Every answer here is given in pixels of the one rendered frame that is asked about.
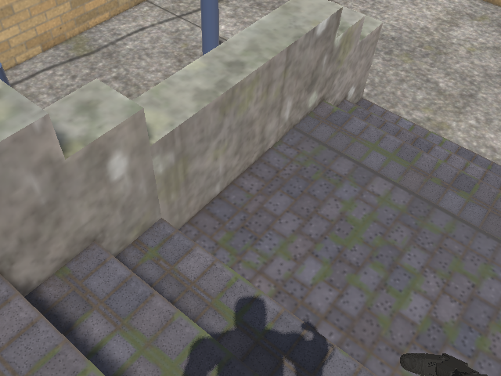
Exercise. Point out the right robot hand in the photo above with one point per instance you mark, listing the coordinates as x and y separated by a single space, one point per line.
436 365

